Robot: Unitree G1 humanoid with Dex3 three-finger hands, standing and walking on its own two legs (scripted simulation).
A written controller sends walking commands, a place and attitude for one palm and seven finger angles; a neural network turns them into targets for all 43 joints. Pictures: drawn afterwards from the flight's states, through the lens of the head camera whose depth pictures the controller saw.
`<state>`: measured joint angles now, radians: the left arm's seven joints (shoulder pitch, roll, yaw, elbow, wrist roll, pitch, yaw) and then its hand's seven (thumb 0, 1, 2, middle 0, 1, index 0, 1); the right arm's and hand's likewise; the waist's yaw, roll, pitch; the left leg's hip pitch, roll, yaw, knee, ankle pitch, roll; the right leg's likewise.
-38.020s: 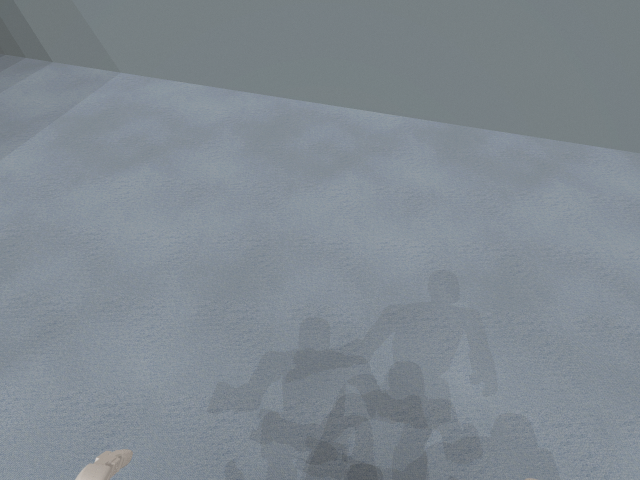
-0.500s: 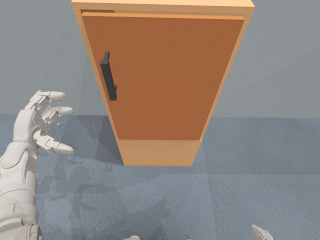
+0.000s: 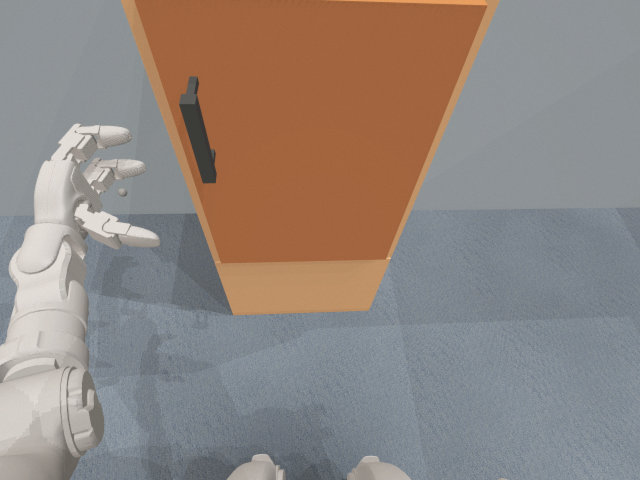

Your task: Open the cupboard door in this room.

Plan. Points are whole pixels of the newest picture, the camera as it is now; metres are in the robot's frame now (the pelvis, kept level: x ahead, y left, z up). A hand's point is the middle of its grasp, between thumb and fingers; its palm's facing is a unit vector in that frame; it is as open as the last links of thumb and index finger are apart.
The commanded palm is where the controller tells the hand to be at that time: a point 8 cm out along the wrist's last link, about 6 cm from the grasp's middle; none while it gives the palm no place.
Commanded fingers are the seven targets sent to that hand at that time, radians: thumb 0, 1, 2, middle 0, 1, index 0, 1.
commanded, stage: move the hooked fingers beside the handle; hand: left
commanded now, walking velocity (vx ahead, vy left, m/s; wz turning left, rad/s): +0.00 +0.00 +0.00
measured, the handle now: (201, 133) +0.56 +0.16 +0.07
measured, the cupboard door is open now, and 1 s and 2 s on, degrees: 0 0 0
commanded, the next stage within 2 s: slide the fingers in behind the handle in 1.22 s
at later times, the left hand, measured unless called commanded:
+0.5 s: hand (145, 153) +0.50 +0.23 +0.09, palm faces +0.03 -1.00 +0.00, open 14.0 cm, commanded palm +0.47 +0.28 +0.08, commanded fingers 0.00 -0.50 0.30 -0.30 -1.20 -0.30 -1.20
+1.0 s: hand (143, 164) +0.49 +0.23 +0.08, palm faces +0.02 -1.00 +0.01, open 14.0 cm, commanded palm +0.47 +0.28 +0.08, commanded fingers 0.00 -0.50 0.30 -0.30 -1.20 -0.30 -1.20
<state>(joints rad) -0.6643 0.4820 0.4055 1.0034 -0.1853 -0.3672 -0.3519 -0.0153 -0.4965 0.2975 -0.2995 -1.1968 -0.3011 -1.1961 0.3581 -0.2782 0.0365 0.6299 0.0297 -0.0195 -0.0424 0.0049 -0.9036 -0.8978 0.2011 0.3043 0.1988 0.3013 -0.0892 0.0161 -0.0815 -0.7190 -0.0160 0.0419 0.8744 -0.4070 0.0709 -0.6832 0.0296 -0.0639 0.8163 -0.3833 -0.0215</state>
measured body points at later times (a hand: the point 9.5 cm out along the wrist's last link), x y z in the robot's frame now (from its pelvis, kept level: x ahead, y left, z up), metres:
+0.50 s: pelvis +0.01 -0.01 -0.01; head +0.12 +0.01 +0.43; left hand +0.50 +0.28 +0.09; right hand +0.00 -0.28 -0.11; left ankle +0.01 +0.07 -0.70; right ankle +0.00 -0.11 -0.70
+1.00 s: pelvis +0.02 +0.00 -0.01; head +0.12 +0.02 +0.43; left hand +0.48 +0.28 +0.08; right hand +0.05 -0.28 -0.11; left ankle +0.01 +0.07 -0.70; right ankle +0.00 -0.11 -0.70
